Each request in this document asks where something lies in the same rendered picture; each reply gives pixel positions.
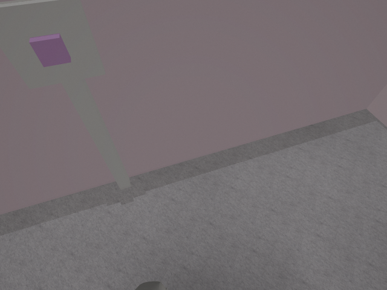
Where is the panel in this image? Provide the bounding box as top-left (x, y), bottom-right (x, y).
top-left (0, 0), bottom-right (131, 190)

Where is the button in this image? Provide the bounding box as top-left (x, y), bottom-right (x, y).
top-left (29, 33), bottom-right (71, 67)

